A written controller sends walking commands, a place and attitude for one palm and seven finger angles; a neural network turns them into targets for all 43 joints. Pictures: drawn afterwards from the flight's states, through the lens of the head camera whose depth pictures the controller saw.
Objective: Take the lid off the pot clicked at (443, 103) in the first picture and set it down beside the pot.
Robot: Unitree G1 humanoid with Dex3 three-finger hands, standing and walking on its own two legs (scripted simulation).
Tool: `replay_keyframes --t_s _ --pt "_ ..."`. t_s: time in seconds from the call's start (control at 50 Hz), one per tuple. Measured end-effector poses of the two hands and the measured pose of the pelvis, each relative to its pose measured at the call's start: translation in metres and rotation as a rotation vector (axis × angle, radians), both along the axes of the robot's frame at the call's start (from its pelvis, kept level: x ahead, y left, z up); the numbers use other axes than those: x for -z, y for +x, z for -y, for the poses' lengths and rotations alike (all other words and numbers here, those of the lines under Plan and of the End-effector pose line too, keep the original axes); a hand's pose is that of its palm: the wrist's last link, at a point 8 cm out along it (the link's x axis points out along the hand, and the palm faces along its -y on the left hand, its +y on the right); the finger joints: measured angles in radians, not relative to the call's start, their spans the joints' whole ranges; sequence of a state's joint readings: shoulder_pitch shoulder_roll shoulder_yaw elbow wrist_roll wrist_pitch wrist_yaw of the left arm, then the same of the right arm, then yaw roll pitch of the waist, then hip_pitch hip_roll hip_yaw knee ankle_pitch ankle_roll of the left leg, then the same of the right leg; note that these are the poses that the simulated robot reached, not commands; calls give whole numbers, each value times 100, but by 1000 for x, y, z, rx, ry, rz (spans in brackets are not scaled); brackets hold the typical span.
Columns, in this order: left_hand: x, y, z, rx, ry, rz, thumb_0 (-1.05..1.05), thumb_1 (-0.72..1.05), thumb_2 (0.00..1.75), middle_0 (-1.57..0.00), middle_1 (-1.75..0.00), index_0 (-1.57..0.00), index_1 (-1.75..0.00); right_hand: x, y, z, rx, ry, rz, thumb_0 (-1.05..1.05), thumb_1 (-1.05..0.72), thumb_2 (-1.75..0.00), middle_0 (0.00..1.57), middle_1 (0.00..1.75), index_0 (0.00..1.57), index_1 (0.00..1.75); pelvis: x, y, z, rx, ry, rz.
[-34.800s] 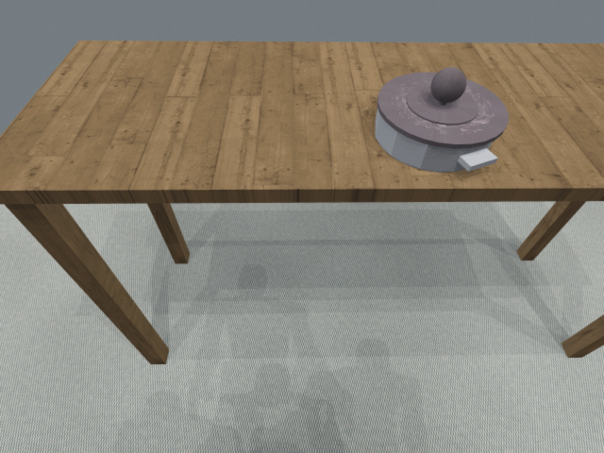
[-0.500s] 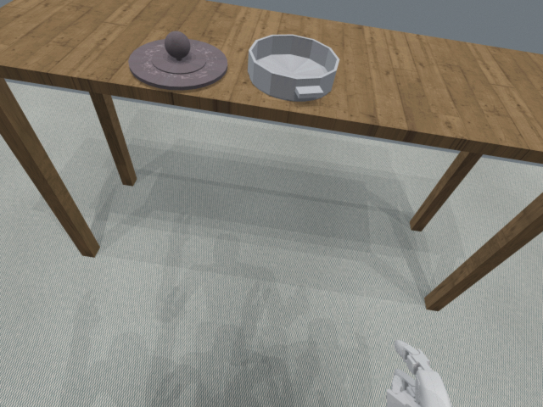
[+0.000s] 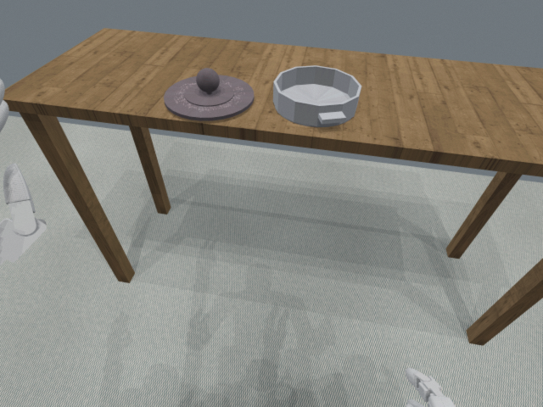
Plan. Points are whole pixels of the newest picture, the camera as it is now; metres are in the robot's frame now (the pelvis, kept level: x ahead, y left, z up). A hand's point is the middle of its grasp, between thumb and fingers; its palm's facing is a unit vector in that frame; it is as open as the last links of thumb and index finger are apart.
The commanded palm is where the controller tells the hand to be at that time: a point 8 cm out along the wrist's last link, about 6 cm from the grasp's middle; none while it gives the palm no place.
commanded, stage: stop stepping back and stand still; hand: left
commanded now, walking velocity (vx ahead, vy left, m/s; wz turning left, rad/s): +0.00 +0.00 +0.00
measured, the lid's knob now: (207, 80) +0.76 +0.18 +0.14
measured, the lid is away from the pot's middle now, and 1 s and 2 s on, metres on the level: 0.25 0.25 0.25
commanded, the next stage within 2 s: let the arm hang, fingers relaxed in 0.82 s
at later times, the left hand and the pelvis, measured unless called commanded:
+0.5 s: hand out of the picture +0.03 +0.20 -0.16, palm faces -0.03 -0.97 -0.25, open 7.1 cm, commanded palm none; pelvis +0.04 +0.00 +0.01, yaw +0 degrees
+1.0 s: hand out of the picture +0.12 +0.17 -0.15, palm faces -0.05 -0.98 -0.20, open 7.3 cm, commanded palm none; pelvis +0.04 +0.00 +0.02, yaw -1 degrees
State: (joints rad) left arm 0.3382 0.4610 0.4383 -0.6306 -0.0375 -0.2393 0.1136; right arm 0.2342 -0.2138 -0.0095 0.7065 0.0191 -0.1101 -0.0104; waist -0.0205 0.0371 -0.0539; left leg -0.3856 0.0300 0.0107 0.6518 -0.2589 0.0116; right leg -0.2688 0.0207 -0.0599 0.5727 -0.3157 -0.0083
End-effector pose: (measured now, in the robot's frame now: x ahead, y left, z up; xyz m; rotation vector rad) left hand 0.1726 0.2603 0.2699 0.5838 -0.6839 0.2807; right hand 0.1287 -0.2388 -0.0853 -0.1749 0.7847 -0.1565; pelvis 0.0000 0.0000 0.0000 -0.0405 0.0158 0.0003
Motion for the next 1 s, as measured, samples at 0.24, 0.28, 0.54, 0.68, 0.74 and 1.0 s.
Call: replay_keyframes --t_s 0.24,0.28,0.54,0.68,0.74,1.0 --pt "403 -68 53 -232 -545 -1817 1 93 90 -20 -30 -19 -30 36 -37 25 70 -19 -342 1 -91 -90 20 30 20 30 2 20 5 0 44 5" --pt "411 -91 47 -319 -621 -1851 -3 101 90 -21 -30 -20 -30 33 -57 25 78 -39 -442 1 -91 -90 20 30 20 30 -3 23 8 -8 37 3" --pt "395 -134 12 -474 -552 -2032 -1 94 90 -20 -30 -20 -30 42 -108 -3 125 33 -685 1 -91 -90 20 30 20 30 -15 41 2 -2 26 0" --pt "390 -93 17 -417 -533 -1935 0 92 90 -20 -30 -20 -30 51 -89 -19 118 85 -621 1 -91 -90 20 30 20 30 -15 44 -1 8 34 13" --pt "390 -74 24 -375 -535 -1887 0 92 90 -20 -30 -20 -30 51 -84 -17 126 83 -595 1 -93 -90 20 30 20 30 -15 45 -1 12 36 19" --pt "393 -53 42 -284 -548 -1840 0 91 90 -20 -30 -20 -30 44 -88 -7 159 59 -564 1 -92 -90 20 30 20 30 -16 43 1 26 36 30"
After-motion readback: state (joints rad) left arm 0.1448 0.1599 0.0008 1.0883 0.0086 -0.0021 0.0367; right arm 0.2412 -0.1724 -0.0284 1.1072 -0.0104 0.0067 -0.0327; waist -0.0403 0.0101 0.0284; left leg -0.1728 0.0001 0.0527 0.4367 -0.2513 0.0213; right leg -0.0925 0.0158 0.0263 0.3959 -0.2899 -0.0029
